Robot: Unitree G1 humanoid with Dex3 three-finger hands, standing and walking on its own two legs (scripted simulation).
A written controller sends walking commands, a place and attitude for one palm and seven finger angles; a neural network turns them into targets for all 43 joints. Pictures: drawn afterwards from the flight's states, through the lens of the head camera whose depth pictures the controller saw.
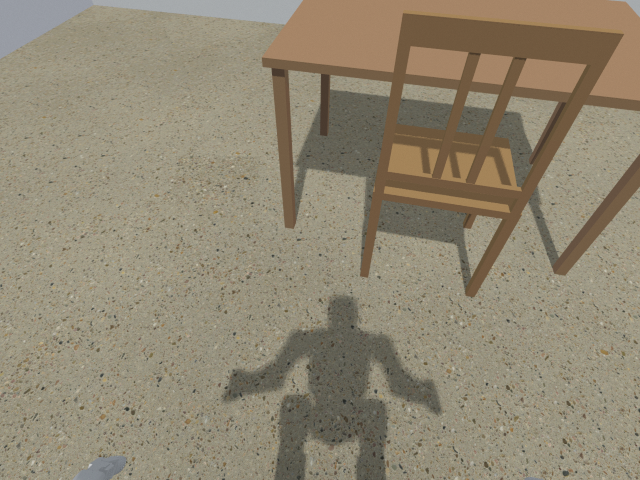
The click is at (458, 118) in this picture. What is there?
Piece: chair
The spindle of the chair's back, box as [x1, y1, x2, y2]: [432, 52, 480, 178]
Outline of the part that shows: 480,53 468,53 432,177 440,178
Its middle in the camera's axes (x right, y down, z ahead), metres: +0.33 -0.29 +0.97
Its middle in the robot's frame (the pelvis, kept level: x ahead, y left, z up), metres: +0.93 -0.29 -0.06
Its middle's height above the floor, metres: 0.71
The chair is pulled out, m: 0.00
